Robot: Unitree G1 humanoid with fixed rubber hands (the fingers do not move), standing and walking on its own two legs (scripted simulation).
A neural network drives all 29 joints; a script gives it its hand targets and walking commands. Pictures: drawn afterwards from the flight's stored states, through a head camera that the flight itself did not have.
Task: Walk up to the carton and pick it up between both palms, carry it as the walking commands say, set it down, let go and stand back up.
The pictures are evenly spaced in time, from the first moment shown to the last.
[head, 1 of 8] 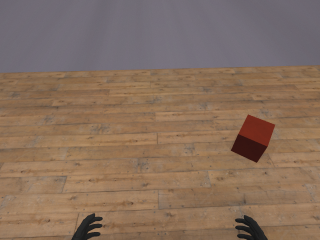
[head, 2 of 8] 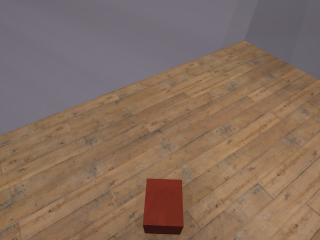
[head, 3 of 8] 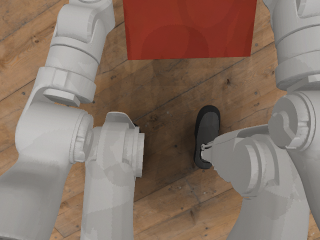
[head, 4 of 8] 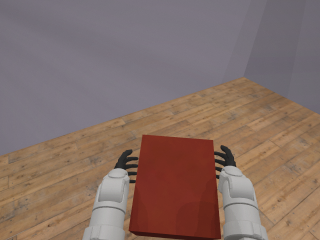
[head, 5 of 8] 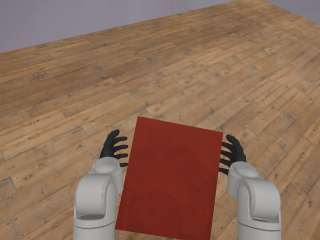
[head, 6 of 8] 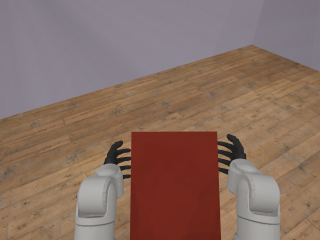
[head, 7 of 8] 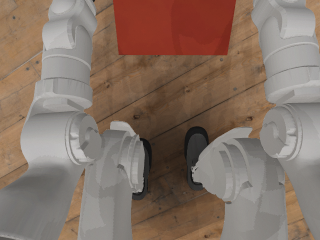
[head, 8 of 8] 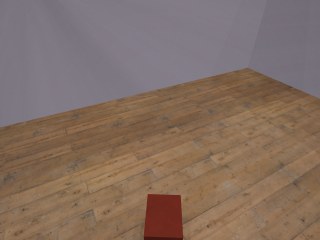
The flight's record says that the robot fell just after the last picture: no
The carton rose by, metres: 0.68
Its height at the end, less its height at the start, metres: +0.00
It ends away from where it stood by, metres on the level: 2.84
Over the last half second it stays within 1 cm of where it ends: yes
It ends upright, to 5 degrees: yes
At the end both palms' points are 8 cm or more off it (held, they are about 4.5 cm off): yes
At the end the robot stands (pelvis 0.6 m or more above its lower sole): yes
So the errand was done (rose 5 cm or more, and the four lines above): yes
